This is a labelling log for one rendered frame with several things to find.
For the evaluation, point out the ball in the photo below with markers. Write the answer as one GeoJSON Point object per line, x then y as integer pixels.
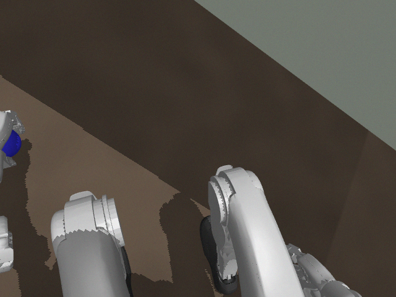
{"type": "Point", "coordinates": [13, 145]}

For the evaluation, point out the right robot foot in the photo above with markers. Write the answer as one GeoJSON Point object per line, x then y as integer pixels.
{"type": "Point", "coordinates": [225, 286]}

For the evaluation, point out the left robot arm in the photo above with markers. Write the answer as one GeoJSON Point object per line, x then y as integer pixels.
{"type": "Point", "coordinates": [6, 247]}

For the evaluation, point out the right robot hand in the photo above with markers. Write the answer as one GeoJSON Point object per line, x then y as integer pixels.
{"type": "Point", "coordinates": [313, 276]}

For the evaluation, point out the right robot arm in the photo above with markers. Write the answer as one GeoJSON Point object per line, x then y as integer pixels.
{"type": "Point", "coordinates": [338, 289]}

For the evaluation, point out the left robot foot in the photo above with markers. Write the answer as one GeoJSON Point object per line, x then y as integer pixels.
{"type": "Point", "coordinates": [128, 271]}

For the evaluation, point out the left robot hand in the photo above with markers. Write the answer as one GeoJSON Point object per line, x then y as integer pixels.
{"type": "Point", "coordinates": [9, 121]}

